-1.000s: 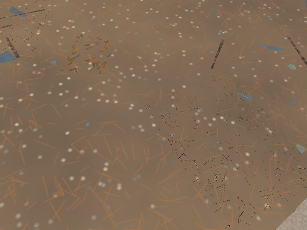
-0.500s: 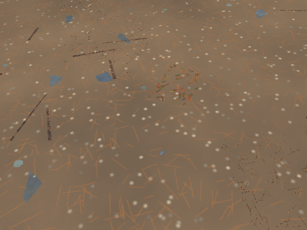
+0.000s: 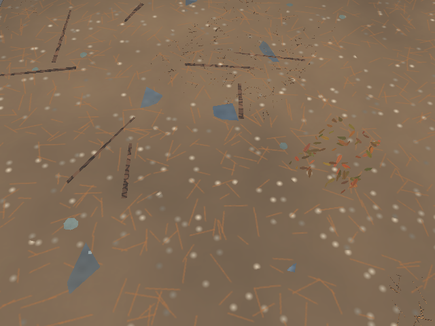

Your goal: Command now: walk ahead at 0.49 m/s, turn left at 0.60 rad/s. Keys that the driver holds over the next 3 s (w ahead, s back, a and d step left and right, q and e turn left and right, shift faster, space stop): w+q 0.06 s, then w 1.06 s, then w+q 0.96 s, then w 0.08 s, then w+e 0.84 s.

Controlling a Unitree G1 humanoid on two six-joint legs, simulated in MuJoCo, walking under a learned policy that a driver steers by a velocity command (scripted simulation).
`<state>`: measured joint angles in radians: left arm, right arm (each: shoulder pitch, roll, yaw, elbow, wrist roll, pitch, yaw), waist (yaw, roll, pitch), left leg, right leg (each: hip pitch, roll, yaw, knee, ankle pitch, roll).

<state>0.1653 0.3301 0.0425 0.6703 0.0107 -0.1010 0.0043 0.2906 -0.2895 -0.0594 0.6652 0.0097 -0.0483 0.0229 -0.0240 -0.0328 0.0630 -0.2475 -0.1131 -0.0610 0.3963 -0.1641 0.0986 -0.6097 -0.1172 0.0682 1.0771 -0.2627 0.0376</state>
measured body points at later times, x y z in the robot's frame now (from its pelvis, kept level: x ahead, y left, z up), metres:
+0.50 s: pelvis +0.30 -0.06 +0.00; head +0.32 -0.06 +0.45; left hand +0.33 +0.22 -0.11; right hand +0.47 -0.30 -0.11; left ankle +0.31 +0.10 -0.67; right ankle +0.32 -0.14 -0.74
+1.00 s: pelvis +0.58 +0.04 +0.00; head +0.60 +0.06 +0.45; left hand +0.65 +0.33 -0.11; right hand +0.71 -0.22 -0.11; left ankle +0.58 +0.13 -0.74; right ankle +0.61 -0.11 -0.66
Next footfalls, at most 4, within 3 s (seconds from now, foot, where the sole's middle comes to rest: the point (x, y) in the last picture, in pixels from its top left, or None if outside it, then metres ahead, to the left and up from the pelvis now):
0.28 right None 0.36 -0.14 -0.78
0.80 left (171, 269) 0.62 0.14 -0.78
1.30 right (230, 184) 0.95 -0.06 -0.78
1.82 left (141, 149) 1.11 0.28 -0.78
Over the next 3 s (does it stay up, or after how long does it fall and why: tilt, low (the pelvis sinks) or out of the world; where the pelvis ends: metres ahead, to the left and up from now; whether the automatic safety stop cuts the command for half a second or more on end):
stays up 1.57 0.48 0.00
